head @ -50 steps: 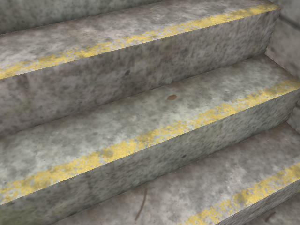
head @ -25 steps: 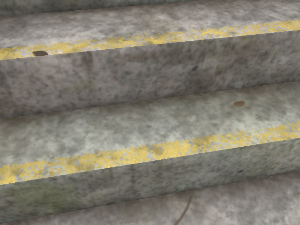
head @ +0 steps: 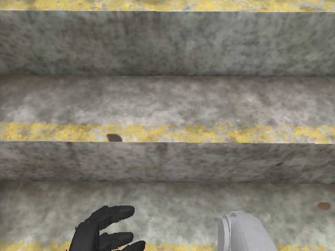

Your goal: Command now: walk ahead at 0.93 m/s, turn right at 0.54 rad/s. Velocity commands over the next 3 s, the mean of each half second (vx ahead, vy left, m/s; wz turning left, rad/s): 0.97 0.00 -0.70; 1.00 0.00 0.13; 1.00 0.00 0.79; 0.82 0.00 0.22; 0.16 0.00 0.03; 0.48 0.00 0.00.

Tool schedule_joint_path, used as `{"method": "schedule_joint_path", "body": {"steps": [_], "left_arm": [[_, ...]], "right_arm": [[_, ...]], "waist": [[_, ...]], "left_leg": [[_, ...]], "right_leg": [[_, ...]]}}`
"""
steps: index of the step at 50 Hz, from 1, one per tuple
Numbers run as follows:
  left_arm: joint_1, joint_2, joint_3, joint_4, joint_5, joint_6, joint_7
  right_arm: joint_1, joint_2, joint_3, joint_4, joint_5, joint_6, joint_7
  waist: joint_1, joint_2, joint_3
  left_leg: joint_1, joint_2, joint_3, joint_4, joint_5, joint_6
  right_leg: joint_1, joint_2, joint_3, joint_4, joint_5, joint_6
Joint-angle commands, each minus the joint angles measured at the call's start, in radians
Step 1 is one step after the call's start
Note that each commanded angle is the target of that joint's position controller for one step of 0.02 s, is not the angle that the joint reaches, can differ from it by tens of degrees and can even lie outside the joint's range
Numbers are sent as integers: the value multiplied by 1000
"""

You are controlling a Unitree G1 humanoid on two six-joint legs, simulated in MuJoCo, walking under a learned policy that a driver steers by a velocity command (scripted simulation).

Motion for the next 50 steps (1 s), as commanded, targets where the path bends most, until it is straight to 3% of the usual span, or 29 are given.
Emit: {"method": "schedule_joint_path", "body": {"steps": [1, 3, 5, 6, 7, 11, 14, 16, 18, 20, 21, 22, 23, 24, 25, 26, 30, 32, 34, 38, 40, 41, 42, 43, 44, 45, 47, 49, 50], "left_arm": [[369, 166, 83, 62, 7, 43, -7], [441, 276, 111, 107, 12, 12, -18], [278, 322, 147, 172, 34, 14, -3], [151, 195, 114, 142, 18, -9, -2], [193, 184, 111, 200, 25, -28, 12], [381, 155, 90, 349, 59, -112, -8], [472, 165, 87, 408, 64, -147, -27], [499, 191, 100, 415, 6, -126, 6], [510, 177, 105, 391, -61, -117, 44], [539, 378, 182, 363, -51, -158, 42], [471, 422, 195, 313, -38, -168, 16], [260, 361, 201, 237, -13, -184, 0], [52, 210, 155, 137, 93, -214, 2], [-170, 92, 116, 32, 108, -215, 17], [2, 8, 96, -32, 51, -175, 5], [-31, -10, 52, -86, 67, -144, 1], [82, 86, 49, -57, 30, -53, -1], [114, 137, 71, -46, -2, -37, 1], [-103, 117, 67, -113, 20, -41, 20], [-488, 60, -10, -302, 55, -140, -38], [87, 168, 44, -135, 6, -162, -91], [206, 216, 92, -68, 13, -144, -80], [153, 240, 116, 4, 27, -128, -74], [296, 324, 120, 59, 67, -111, -68], [662, 440, 158, 129, 80, -83, -24], [734, 501, 197, 174, 77, -52, 10], [630, 352, 147, 298, 130, -81, 25], [522, 197, 110, 340, 136, -138, 30], [791, 83, 90, 488, 72, -140, 60]], "right_arm": [[-120, -328, -61, -149, 48, -57, -12], [-171, -262, -47, -174, 52, -44, 47], [-326, -59, -11, -393, -103, -49, 98], [-416, 53, 25, -479, -178, -69, 93], [-433, 108, 59, -530, -185, -81, 88], [-409, 211, 141, -542, -131, -43, 30], [-643, 210, 150, -635, -114, -5, 11], [-761, 187, 159, -716, -108, 10, 5], [-640, 148, 145, -641, -54, 0, -4], [-319, 40, 71, -585, -28, -1, -34], [-42, -91, 24, -505, -62, 9, -34], [15, -145, -16, -368, -26, 15, -26], [-29, -66, -25, -233, 24, 40, -13], [-11, -57, -31, -173, 9, 43, -9], [-111, -12, -25, -158, -69, 23, -24], [-163, 97, -8, -137, -83, -4, -17], [-395, 32, -8, -94, -81, -59, 16], [-389, -84, -27, -71, -82, -94, 15], [-161, -141, -46, 6, -74, -111, 7], [164, -40, -41, 29, -130, -38, -34], [-80, -179, -74, -200, -113, -28, -16], [-103, -253, -104, -237, -73, -38, 2], [-63, -162, -97, -226, -54, -42, 6], [-100, 10, -59, -267, -54, -65, 16], [-226, -2, -57, -331, -12, -102, 26], [-489, -49, -62, -414, -36, -85, 0], [-738, 70, -16, -529, -18, -70, -10], [-649, 157, 32, -573, -36, 7, -16], [-1044, 160, 73, -670, -120, -3, -15]], "waist": [[237, 41, -392], [262, 74, -417], [77, -343, -254], [35, -215, -126], [15, -139, -56], [-53, 42, 170], [5, -72, 160], [19, -81, 114], [-11, -73, -106], [-147, -156, -527], [-264, -17, -745], [-314, 385, -729], [-248, 402, -533], [-283, 143, -261], [-78, -6, -226], [-37, -132, -133], [171, -179, 160], [189, -68, 77], [36, -20, 102], [-208, -34, -4], [32, -103, -493], [88, -110, -478], [42, -259, -363], [32, -483, -285], [273, -573, -610], [397, -482, -582], [300, -598, -247], [134, -464, -163], [359, -526, -126]], "left_leg": [[-142, 209, 86, 355, 1858, 173], [-39, 203, 61, 841, 1809, 186], [-705, -187, -95, 1593, 266, 61], [-923, -185, -271, 2045, 229, 25], [-1080, -176, -258, 2265, 186, 24], [-1393, -81, -147, 2334, 25, 34], [-1454, -92, -2, 2369, -305, 34], [-1056, -60, 44, 1857, -293, 55], [-424, -179, 199, 1459, -436, 45], [-28, -63, -216, 1255, -665, 166], [127, 26, -478, 933, -973, 237], [165, 97, -569, 755, -707, 254], [55, 49, -354, 920, -237, 183], [-100, 8, -287, 859, -85, 189], [-95, 218, -632, 593, -373, 194], [-256, 258, -682, 476, -522, 125], [-789, 146, -153, 202, -372, 60], [-772, 165, -24, 100, -157, 111], [-295, 256, -77, -13, -10, 112], [206, 136, -39, 328, 517, 12], [-108, 81, -158, 696, 719, -23], [-246, 39, -220, 824, 711, -10], [-521, -77, -194, 1038, -9, 1], [-1076, -165, -212, 1622, -344, -1], [-1296, -245, -328, 2056, -495, -42], [-1445, -258, -176, 2317, -365, -56], [-1781, -254, -104, 2524, -460, -30], [-1665, -197, -201, 2669, -503, 3], [-1657, -188, -6, 2428, -651, -21]], "right_leg": [[969, 115, -111, -309, -207, -19], [1054, 206, 46, -810, -271, -12], [1005, -29, 1225, -1506, -791, -203], [936, -69, 1347, -1619, -666, -145], [930, -72, 1240, -1564, -543, -115], [908, 13, 650, -1404, 150, 10], [845, 32, 531, -1519, 373, -17], [686, 27, 497, -1732, 540, -52], [663, -9, 393, -1650, 1736, -73], [774, -80, 550, -1095, 2297, 20], [790, 85, 388, -751, 2121, 150], [637, 209, 320, -206, 1134, 186], [438, 139, 332, 142, 444, 162], [246, 102, 313, 414, 240, 116], [31, 59, 504, 493, 108, 59], [47, -9, 544, 429, 87, -9], [297, -39, 369, -7, 154, 46], [442, -94, 192, 51, 145, 50], [22, -153, 212, 218, -49, 14], [-25, -187, 237, -470, -463, -48], [1131, -143, 289, -1248, 432, 34], [1378, -93, 180, -1414, 473, 87], [1566, -142, 158, -1553, 658, 90], [1893, -288, 131, -1110, 1778, 181], [2271, -529, 247, -887, 2642, 99], [2188, -477, 354, -1049, 2198, 70], [2120, -382, 349, -1149, 1596, 14], [1842, -447, 413, -1347, 1282, -20], [2036, -259, 415, -1315, 1858, 43]]}}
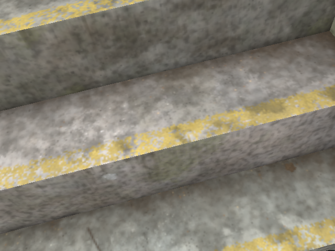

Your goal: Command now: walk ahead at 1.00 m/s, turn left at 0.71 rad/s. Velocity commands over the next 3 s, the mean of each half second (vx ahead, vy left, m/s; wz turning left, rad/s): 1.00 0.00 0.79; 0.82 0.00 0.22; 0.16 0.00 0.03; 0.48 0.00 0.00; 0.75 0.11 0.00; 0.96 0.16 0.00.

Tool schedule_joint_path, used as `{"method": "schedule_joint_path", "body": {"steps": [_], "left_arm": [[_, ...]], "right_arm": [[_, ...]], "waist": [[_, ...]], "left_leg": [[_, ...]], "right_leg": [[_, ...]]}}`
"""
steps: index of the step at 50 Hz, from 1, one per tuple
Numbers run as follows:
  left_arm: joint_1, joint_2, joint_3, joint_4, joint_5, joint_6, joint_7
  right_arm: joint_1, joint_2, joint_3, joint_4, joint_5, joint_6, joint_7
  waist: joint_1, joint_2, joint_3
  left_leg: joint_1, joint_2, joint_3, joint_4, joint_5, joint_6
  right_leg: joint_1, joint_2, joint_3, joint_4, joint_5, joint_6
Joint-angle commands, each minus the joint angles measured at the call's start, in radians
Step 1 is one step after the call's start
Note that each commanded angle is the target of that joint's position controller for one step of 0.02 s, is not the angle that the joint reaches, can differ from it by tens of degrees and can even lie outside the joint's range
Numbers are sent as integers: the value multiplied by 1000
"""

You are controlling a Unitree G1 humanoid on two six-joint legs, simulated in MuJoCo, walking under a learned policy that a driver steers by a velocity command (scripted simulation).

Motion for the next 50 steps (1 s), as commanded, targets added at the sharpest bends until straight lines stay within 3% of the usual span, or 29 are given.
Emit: {"method": "schedule_joint_path", "body": {"steps": [1, 4, 5, 6, 7, 9, 10, 12, 13, 16, 18, 19, 20, 21, 22, 23, 24, 26, 27, 28, 30, 31, 32, 33, 35, 44, 45, 47, 50], "left_arm": [[722, -10, 29, 278, -27, -47, 86], [114, 129, 63, 55, -19, -27, 150], [52, 255, 109, -17, -48, -17, 202], [134, 218, 113, 0, -68, -26, 212], [63, 182, 97, -84, -209, -17, 150], [-195, 228, 59, -240, -219, -57, 118], [-609, 293, 34, -372, -192, -84, 105], [-640, 294, -2, -418, -167, -63, 69], [-569, 274, -29, -402, -135, -37, 41], [-134, 221, -76, -416, -15, 26, -24], [229, 230, -26, -274, 18, 66, -50], [589, 409, 46, -129, 47, 63, -18], [845, 306, 59, 16, 10, 70, 35], [188, 476, 114, -94, 13, 8, 74], [317, 338, 139, -143, -53, -2, 148], [321, 252, 116, -87, -74, -49, 218], [198, 212, 95, -70, -48, -93, 212], [-727, 168, 9, -267, -1, -165, 102], [-786, 253, 42, -255, -12, -166, 63], [-639, 263, 57, -235, -63, -129, 39], [-255, 389, 96, -161, -153, -82, 8], [-196, 359, 70, -237, -158, -24, -52], [-253, 368, 53, -273, -73, -2, -92], [-381, 278, 43, -292, -9, 6, -115], [-467, 90, -13, -380, 5, -6, -122], [-160, 131, -16, -430, -67, 71, 23], [-282, 360, -20, -420, -41, 142, -92], [-252, 294, -19, -361, -24, 167, -97], [-181, 318, -12, -278, 26, 131, -74]], "right_arm": [[-870, 223, 167, -476, -52, -14, 20], [-235, 20, 113, -249, 23, 40, 179], [213, -49, 50, -26, 20, 92, 198], [207, -57, 17, 130, 20, 146, 217], [15, -201, 5, 64, -127, 106, 163], [288, -170, 16, 216, -179, 94, 76], [713, -202, 10, 309, -228, 75, 30], [751, -267, -11, 299, -145, 63, -26], [664, -267, -13, 286, -89, 49, -43], [-253, -297, 50, 27, 67, -77, 40], [-344, -359, 28, -39, 136, -101, 78], [-450, -357, 14, -122, 47, -122, 98], [-884, -386, -12, -150, 54, -89, 17], [-9, -186, -5, -131, 130, -43, 17], [-214, -126, 63, -147, 61, -35, -5], [-340, -124, 73, -241, 48, -30, -5], [-413, -129, 87, -278, 21, -33, 5], [162, -190, 27, -155, 17, 27, 18], [376, -176, 3, -84, -75, 89, 1], [345, -205, -20, -18, -67, 129, -9], [366, -46, 4, -21, -12, 134, -9], [278, -37, -9, -45, 3, 120, -81], [250, 13, -2, -118, 15, 120, -123], [266, 146, 46, -148, -4, 109, -114], [245, 170, 76, -115, -42, 64, -88], [-67, 5, 90, -135, -62, -21, -58], [41, 4, 156, -253, -9, 92, -23], [170, -40, 161, -216, -76, 185, 26], [160, -51, 175, -242, -28, 146, 47]], "waist": [[441, -578, -104], [-12, -273, -292], [-212, -31, -174], [-141, 494, 10], [-37, 621, -70], [-169, 490, -69], [-446, 371, -83], [-416, 276, -307], [-334, 215, -398], [287, -138, 45], [488, -375, -300], [620, -511, -314], [916, -348, -57], [156, -1082, -612], [292, -717, -768], [340, -853, -701], [256, -512, -537], [-357, 74, -122], [-478, 192, -141], [-398, 467, -66], [-278, 339, -258], [-183, 679, -312], [-192, 667, -319], [-237, 320, -192], [-150, -175, 33], [161, -198, -14], [-117, -348, -154], [-159, -52, -257], [-116, -46, -270]], "left_leg": [[-744, -46, -2, -206, -335, -9], [450, 30, -148, -2111, 294, -14], [998, 182, -285, -2488, 650, 54], [1344, 362, -259, -2680, 1172, 249], [1671, 437, -112, -2125, 1779, 244], [2336, 574, -153, -1949, 2226, 185], [2749, 585, -262, -1766, 2720, 185], [2887, 570, -231, -1723, 2655, 136], [2665, 549, -165, -1830, 2462, 112], [413, 183, 156, -2590, 1817, 79], [46, 166, 123, -2338, 1770, 49], [-468, -39, 205, -1826, 1634, -260], [-146, -107, 102, -680, 1184, -290], [-887, -195, -685, 138, -257, -194], [-870, -30, -850, 73, -187, -57], [-1080, 59, -1076, 227, -453, -34], [-1095, 150, -920, 166, -505, 0], [-384, 90, -220, -663, -381, 59], [49, -6, 27, -626, -233, 15], [309, -69, 23, -947, -41, 53], [976, -122, 60, -1469, 700, 123], [1017, 51, -360, -1560, 837, 298], [797, 149, -722, -1478, 851, 365], [525, 99, -691, -1413, 716, 342], [226, 99, -648, -1445, 521, 253], [-232, 83, -581, -1482, 312, 183], [-118, 105, -603, -1361, 634, 231], [52, 177, -829, -1426, 653, 306], [-97, 145, -774, -1414, 325, 254]], "right_leg": [[1080, -87, 345, -86, 2459, -185], [522, -5, 255, 76, 2466, -33], [-6, 82, 257, 567, 1675, -32], [-585, 356, 106, 1222, -285, -14], [-1238, 387, 76, 1975, -508, 5], [-2123, 381, 234, 2273, -837, -110], [-2484, 429, 152, 2386, -974, -88], [-2528, 323, 142, 2444, -953, -97], [-2279, 238, 95, 2343, -842, -124], [-443, 343, -128, 987, -597, -155], [807, 345, -67, 535, 678, -143], [1466, 247, 141, 306, 1281, -229], [847, 109, 348, -619, 653, -361], [1551, -327, 812, 82, 1349, -531], [1476, -360, 867, 252, 1193, -382], [1464, -447, 914, 310, 994, -305], [1265, -463, 783, 196, 887, -200], [271, -326, 65, -367, 886, -68], [-68, -219, -95, -362, 823, -111], [-230, 30, -302, -321, 853, -117], [-322, 173, -228, 298, 1086, -214], [-454, 160, 35, 564, 458, -176], [-419, 181, 306, 828, 102, -181], [-428, 240, 329, 965, 27, -187], [-533, 259, 316, 962, 18, -192], [-265, 196, 283, 1145, 103, -71], [-728, 270, 441, 1055, -149, -91], [-859, 284, 439, 1361, 49, -99], [-713, 235, 433, 1231, 34, -124]]}}
Over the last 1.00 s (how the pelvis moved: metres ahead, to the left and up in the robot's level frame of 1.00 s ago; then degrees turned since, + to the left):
0.53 -0.35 0.37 -9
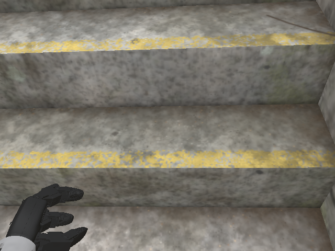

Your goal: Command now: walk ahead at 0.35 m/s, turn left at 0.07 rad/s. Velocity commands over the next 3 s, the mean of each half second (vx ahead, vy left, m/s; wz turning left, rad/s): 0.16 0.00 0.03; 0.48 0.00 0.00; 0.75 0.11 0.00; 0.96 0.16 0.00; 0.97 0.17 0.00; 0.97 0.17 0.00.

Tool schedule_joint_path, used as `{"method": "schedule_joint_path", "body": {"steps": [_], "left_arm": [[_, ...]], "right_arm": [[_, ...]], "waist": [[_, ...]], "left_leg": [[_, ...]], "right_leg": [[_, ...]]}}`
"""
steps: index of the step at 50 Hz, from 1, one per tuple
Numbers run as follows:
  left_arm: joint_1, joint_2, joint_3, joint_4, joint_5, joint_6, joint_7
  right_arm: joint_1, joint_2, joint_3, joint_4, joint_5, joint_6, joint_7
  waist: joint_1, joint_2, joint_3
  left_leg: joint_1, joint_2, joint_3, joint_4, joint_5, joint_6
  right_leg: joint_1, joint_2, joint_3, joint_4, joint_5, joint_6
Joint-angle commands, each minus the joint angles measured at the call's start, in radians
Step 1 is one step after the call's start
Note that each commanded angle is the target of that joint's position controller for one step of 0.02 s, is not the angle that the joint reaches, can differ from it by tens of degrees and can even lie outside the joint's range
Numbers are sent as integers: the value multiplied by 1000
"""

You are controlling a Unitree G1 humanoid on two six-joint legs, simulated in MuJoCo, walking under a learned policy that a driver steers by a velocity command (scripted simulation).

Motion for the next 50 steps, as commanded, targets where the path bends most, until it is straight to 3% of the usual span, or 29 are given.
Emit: {"method": "schedule_joint_path", "body": {"steps": [1, 3, 4, 5, 6, 7, 8, 9, 11, 15, 18, 20, 21, 22, 23, 25, 28, 30, 31, 32, 33, 35, 39, 44, 45, 46, 48, 49, 50], "left_arm": [[177, 119, 41, 80, 45, -13, 6], [293, 104, 50, 143, 27, 1, -11], [304, 118, 52, 145, -25, 16, -26], [209, -86, 9, 60, -68, -45, 50], [13, 35, 37, -15, -86, -62, 91], [-75, -28, 33, -47, -64, -65, 123], [22, -7, 36, -37, -50, -84, 143], [141, 5, 53, -1, -55, -95, 164], [190, 5, 65, 15, -17, -81, 178], [201, -102, 49, -9, -57, -39, 175], [425, -122, 73, 34, -45, -2, 182], [489, -174, 72, 23, -95, 34, 154], [487, -162, 68, -20, -116, 27, 153], [608, -88, 71, -44, -95, 22, 173], [633, -10, 90, -36, -63, 46, 187], [514, 81, 126, 33, -55, 83, 153], [482, -138, 56, 10, -55, 108, 116], [590, -233, 20, 79, -85, 106, 141], [545, -254, 6, 64, -48, 79, 144], [455, -238, -12, -9, -28, 45, 150], [156, 5, 51, -159, -74, 52, 175], [112, -73, 41, -191, -91, 8, 182], [-42, -69, 56, -187, -47, -45, 185], [224, -185, 40, -164, -33, 11, 223], [326, -201, 29, -139, -71, 73, 196], [330, -182, 64, -131, -68, 82, 251], [190, -294, 43, -226, -130, 105, 251], [24, -367, 23, -296, -168, 109, 222], [-19, -217, 51, -331, -116, 99, 238]], "right_arm": [[-45, -223, -50, -137, 35, -35, 16], [-141, -187, -50, -159, 60, -55, -2], [-43, -93, -38, -135, 34, -19, 12], [-135, -78, -93, -44, -15, -26, -70], [72, -78, -91, -63, 2, -13, -76], [104, -120, -120, -1, 11, 5, -76], [-30, -175, -116, -73, 5, 10, -59], [-186, -201, -119, -101, -3, 3, -57], [-80, -167, -108, -23, 14, -15, -21], [131, -72, -65, 87, 34, -39, 23], [29, -60, -72, 121, 67, -54, 39], [-62, -137, -76, 111, -14, -76, 32], [8, -300, -120, 130, -75, -104, 32], [-79, -496, -198, 121, -65, -126, 6], [-282, -463, -197, 69, -26, -148, -14], [-360, -155, -89, 10, 18, -137, -41], [-201, -215, -95, 78, 30, -95, -27], [-287, -75, -79, 55, 59, -48, 1], [-300, -9, -60, 15, 23, -38, 27], [-199, 65, -61, -3, 21, -22, 39], [-108, 16, -75, -84, 47, 4, 29], [-49, -212, -156, 2, -33, 6, 41], [1, -270, -199, -13, -6, 35, 30], [-18, -220, -119, -3, 59, 28, 32], [82, -216, -127, 102, 70, 5, 3], [67, -110, -86, 77, 65, -11, 45], [-178, -115, -53, 9, 15, -27, 100], [-190, -169, -53, -24, -73, -75, 91], [-201, -305, -120, -25, -97, -89, 75]], "waist": [[65, 39, -133], [135, 5, -118], [110, -302, -170], [236, -298, 189], [28, -490, 27], [9, -150, -27], [76, -89, 42], [194, -143, 90], [133, 43, 31], [94, 67, 58], [231, 84, 158], [322, -18, 208], [351, -10, 125], [431, 193, -22], [500, 288, -16], [393, -6, 190], [341, 159, 252], [379, -56, 329], [344, -192, 264], [217, -206, 221], [103, -449, 209], [131, 2, 170], [43, -57, 65], [243, -163, 128], [288, -115, 183], [246, -116, 143], [334, 99, 241], [320, 280, 221], [283, 244, 178]], "left_leg": [[128, 228, -490, -268, 162, 244], [14, 151, -282, -112, 63, 124], [-111, -75, 38, 193, 78, -26], [-279, -186, 418, 609, -171, -128], [-199, 18, 207, 661, -181, -141], [1, 87, 93, 752, -83, -147], [-54, 148, 77, 511, -6, -148], [-38, 190, -71, 465, -57, -136], [14, 125, 68, 279, 20, -141], [908, 111, 287, -671, 518, -59], [993, 276, 149, -1300, 831, 59], [1012, 300, 243, -1173, 1092, 18], [1248, 409, 227, -816, 1689, 46], [1232, 585, 117, -843, 1440, 141], [949, 595, 60, -931, 1038, 152], [658, 385, 165, -975, 450, 103], [647, 311, 168, -960, 20, 54], [570, 174, 256, -383, -40, 1], [420, 102, 195, 128, -132, -42], [301, -1, -22, 385, 34, -102], [325, 67, -4, 413, 90, -159], [375, 36, -14, 419, 322, -210], [509, 63, 233, 558, 548, -79], [547, 196, 319, -627, 185, 66], [712, 247, 263, -1035, 456, 30], [721, 276, 275, -1119, 663, 140], [605, 361, 185, -1217, 941, 192], [742, 367, 238, -754, 1654, 155], [819, 438, 167, -689, 1398, 178]], "right_leg": [[83, -78, 5, -198, -27, 9], [360, -132, -75, -820, -12, -28], [652, -99, -16, -1133, 488, -153], [817, -238, 38, -1300, 687, -107], [724, -356, 411, -1264, 655, -173], [600, -356, 346, -1177, 542, -135], [685, -382, 424, -1154, 448, -132], [671, -340, 417, -1042, 382, -123], [816, -223, 190, -824, 403, -87], [264, -25, -144, -660, 204, 0], [290, 97, -245, -93, -222, -13], [70, 134, -306, 361, -222, 40], [-128, 127, -376, 486, -322, 94], [-67, -42, -281, 381, -210, 96], [158, -160, -203, 236, -49, 119], [372, -162, -224, -388, 228, 135], [586, -166, -405, -1018, 16, 63], [635, -227, -413, -1382, 233, -79], [628, -200, -312, -1268, 189, -113], [560, -211, -124, -1116, 134, -111], [251, -454, 314, -1526, -407, -173], [327, -375, 66, -1219, -29, -55], [215, -413, -137, -990, -218, -48], [540, -330, -254, -752, 12, 37], [522, -214, -460, -539, 114, -32], [502, -195, -315, -373, -11, 32], [321, 45, -364, 161, -226, 85], [23, 162, -357, 584, -394, 145], [-199, 110, -269, 564, -153, 186]]}}
Over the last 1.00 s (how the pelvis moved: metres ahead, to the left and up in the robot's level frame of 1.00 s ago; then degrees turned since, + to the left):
0.19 -0.15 0.30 23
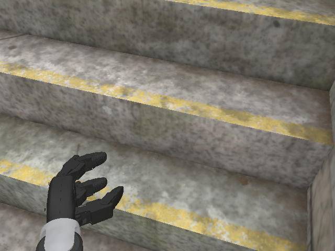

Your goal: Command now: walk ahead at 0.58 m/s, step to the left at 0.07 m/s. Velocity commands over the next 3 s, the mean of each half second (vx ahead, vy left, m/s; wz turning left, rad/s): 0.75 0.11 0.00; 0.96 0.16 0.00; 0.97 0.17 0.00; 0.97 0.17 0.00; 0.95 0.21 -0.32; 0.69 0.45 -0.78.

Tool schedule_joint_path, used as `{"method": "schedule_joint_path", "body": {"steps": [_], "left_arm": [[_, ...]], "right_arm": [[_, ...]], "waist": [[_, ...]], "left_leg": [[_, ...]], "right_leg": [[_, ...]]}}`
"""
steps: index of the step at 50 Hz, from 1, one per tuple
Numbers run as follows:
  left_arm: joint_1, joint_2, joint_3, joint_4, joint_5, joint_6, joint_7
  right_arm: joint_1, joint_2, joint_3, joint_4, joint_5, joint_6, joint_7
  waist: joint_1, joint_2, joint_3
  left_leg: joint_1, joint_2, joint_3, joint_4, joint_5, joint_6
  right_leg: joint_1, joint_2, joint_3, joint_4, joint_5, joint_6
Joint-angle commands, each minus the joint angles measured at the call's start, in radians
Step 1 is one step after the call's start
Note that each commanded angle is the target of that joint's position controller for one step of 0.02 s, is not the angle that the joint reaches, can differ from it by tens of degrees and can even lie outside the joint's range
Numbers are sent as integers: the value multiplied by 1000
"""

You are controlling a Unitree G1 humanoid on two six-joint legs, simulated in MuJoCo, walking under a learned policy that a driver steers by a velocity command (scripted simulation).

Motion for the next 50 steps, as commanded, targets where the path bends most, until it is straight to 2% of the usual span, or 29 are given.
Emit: {"method": "schedule_joint_path", "body": {"steps": [1, 4, 6, 8, 10, 11, 13, 15, 16, 20, 22, 23, 25, 27, 28, 29, 31, 33, 37, 38, 39, 40, 41, 43, 44, 45, 47, 49, 50], "left_arm": [[-6, 123, 44, -112, 68, 10, 28], [140, 215, 52, 44, 44, -14, -64], [74, 55, -8, 72, 14, -42, -109], [213, 56, 10, 140, -3, -17, -95], [270, 25, -10, 201, 43, -39, -65], [126, 93, 18, 95, 46, -72, -30], [-22, 142, 50, 44, 42, -91, -21], [-165, 168, 51, 18, 32, -137, -15], [-215, 143, 38, 56, 50, -149, -17], [44, 132, 17, 117, 130, -124, -54], [176, 140, 48, 133, 90, -77, -46], [193, 117, 53, 124, 64, -53, -28], [146, -45, 24, 79, 8, -25, -7], [24, -60, 18, -9, -49, -24, -55], [8, 51, 39, -65, 10, -39, -22], [-12, 171, 71, -24, 60, -44, -20], [51, 272, 101, 90, 42, -29, -84], [-19, 161, 64, 104, 26, -32, -135], [205, 124, 56, 202, 2, -42, -98], [327, 104, 41, 246, 23, -64, -95], [298, 68, 19, 232, 62, -104, -109], [175, 68, 8, 171, 71, -142, -113], [2, 122, 17, 119, 80, -159, -107], [289, 207, 40, 237, 96, -186, -64], [315, 199, 44, 295, 67, -179, -65], [441, 253, 64, 341, 58, -164, -41], [138, 277, 54, 300, 100, -166, -70], [100, 393, 137, 236, 73, -228, -89], [81, 460, 156, 262, 91, -244, -82]], "right_arm": [[-228, -343, -90, -124, -65, -57, -7], [-362, -93, 6, -173, 51, -78, -83], [-152, -87, -5, -85, 41, -86, -79], [-12, -129, -48, -21, 54, -33, -48], [-207, -12, -33, -123, 36, -11, 2], [-87, -24, -45, -141, 45, 15, 26], [37, -130, -77, -109, -8, 42, 18], [151, -173, -101, -114, 4, 84, -2], [164, -216, -115, -95, -2, 91, 25], [209, -163, -62, -66, 93, 44, 27], [194, -101, -36, -50, 115, 24, 22], [219, -60, -26, -20, 113, 19, 22], [64, -21, 14, 0, 87, 16, 42], [-2, -200, -20, -85, -100, -68, 47], [-109, -432, -105, -103, -94, -78, 16], [-144, -323, -94, -106, -50, -94, -5], [-187, -92, -14, -164, 35, -94, -50], [7, -70, -3, -104, 27, -77, -81], [-45, -84, -62, -133, 2, -14, -52], [-123, -27, -49, -153, 6, 5, -37], [-109, -1, -40, -161, 41, 17, -26], [-95, -20, -36, -169, 28, 14, -12], [30, -60, -57, -147, 21, 30, -12], [-131, -103, -64, -184, -47, 33, 5], [-189, -41, -48, -152, -39, 36, 12], [-244, 39, -41, -206, -31, 55, 8], [-124, 77, -29, -296, 46, 78, -27], [41, -135, -65, -313, -3, 67, -45], [-56, -191, -93, -327, -27, 68, -54]], "waist": [[81, 247, -52], [128, -186, -68], [30, -88, -53], [26, 153, -28], [57, -188, -17], [-45, -259, -64], [-131, -60, -106], [-217, -94, -108], [-259, 2, -150], [-179, -56, -83], [-86, -190, -96], [-66, -235, -84], [29, 88, 64], [68, 203, -8], [95, 265, -114], [61, 192, -75], [33, -37, -9], [-41, -63, 25], [1, 159, -66], [63, 10, -38], [36, -377, 37], [-51, -310, 77], [-172, -246, 4], [-27, -33, -58], [-1, 85, -70], [59, -110, -84], [-165, -358, -12], [-224, -357, -50], [-213, -265, -97]], "left_leg": [[-235, 412, -278, -96, 862, 157], [-194, 215, -142, -33, 544, 37], [-80, 127, -114, -46, 303, -42], [35, 58, -143, 87, 381, -71], [-609, -148, -129, 926, -199, -136], [-690, -111, -440, 1023, -49, -176], [-620, -100, -416, 1215, 203, -220], [-510, -28, -313, 1393, 330, -191], [-388, -76, -187, 1463, 447, -156], [-370, -15, 29, 495, 117, -68], [-316, 44, 96, 25, 116, -43], [-234, 111, 45, -161, 280, 7], [-224, 226, -61, -524, 863, 98], [-97, 193, -118, 247, 1247, 10], [-224, 409, -317, -57, 724, 101], [-306, 416, -367, -149, 393, 141], [-341, 276, -327, -52, 197, 113], [-206, 181, -240, -2, 59, 16], [-354, 187, -248, 295, 301, 61], [-531, 29, -82, 535, 107, -33], [-755, -95, -8, 954, -226, -98], [-773, -47, -190, 971, -235, -122], [-682, -31, -164, 930, -189, -125], [-592, -123, 52, 856, -40, -143], [-420, -110, -39, 778, 60, -61], [-587, -185, -104, 1292, -33, -70], [-933, -234, -355, 1896, -259, -77], [-1396, -36, -593, 2001, -469, -92], [-1462, -37, -543, 2060, -369, -116]], "right_leg": [[-91, 88, 89, 558, 245, 102], [299, -52, 66, -386, 471, 62], [482, -55, -74, -1141, 366, 11], [611, -68, -118, -1626, 293, -76], [917, -214, 164, -1240, 949, -167], [781, -378, 415, -1232, 810, -208], [535, -401, 356, -1224, 397, -143], [281, -480, 382, -1221, 169, -190], [182, -365, 216, -1114, 125, -145], [412, -258, -44, -907, 152, -27], [631, -221, -33, -740, 236, -61], [596, -196, -13, -579, 332, -66], [356, 35, -72, 18, 104, -77], [-108, 197, 93, 673, 86, 10], [-67, 82, 125, 658, 338, 43], [-9, 15, 81, 599, 449, 44], [195, -34, 59, 38, 592, 46], [272, -48, -83, -652, 546, 17], [690, -143, 17, -1101, 649, -157], [853, -126, -1, -1265, 745, -213], [880, -174, 185, -1206, 1034, -275], [709, -221, 246, -1245, 938, -259], [663, -243, 258, -1299, 916, -259], [756, -236, 246, -1479, 891, -241], [689, -126, 17, -1672, 851, -200], [868, -215, 82, -1693, 940, -234], [845, -347, 101, -1604, 1344, -253], [1186, -781, 387, -1486, 1253, -329], [1293, -795, 463, -1553, 1046, -330]]}}
Over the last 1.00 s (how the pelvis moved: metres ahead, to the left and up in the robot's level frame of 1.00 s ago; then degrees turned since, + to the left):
-0.39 -0.07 -0.28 1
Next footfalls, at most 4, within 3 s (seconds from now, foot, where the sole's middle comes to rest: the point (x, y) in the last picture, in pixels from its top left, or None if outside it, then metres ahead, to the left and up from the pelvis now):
0.18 right None -0.04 -0.06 -0.77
0.50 left None -0.21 0.20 -0.98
0.74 right None -0.35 0.07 -0.98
0.92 right None -0.49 0.05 -1.19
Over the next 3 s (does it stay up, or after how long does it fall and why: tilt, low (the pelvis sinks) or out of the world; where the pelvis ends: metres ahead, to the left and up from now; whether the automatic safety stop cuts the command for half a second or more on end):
stays up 0.58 0.51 0.32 its command is cut before an obstacle from the start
